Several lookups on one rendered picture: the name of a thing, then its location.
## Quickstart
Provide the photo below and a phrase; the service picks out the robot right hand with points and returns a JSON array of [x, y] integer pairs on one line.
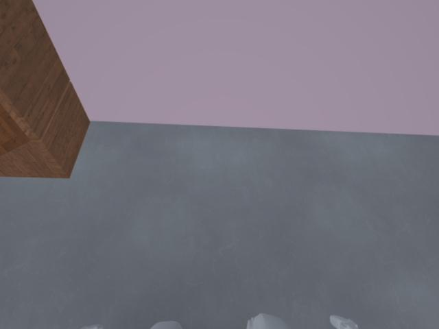
[[342, 323]]

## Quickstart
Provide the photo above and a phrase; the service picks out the robot right thigh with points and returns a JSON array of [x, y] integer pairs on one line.
[[264, 321]]

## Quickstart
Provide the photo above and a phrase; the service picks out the cupboard door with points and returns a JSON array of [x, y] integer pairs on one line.
[[11, 135]]

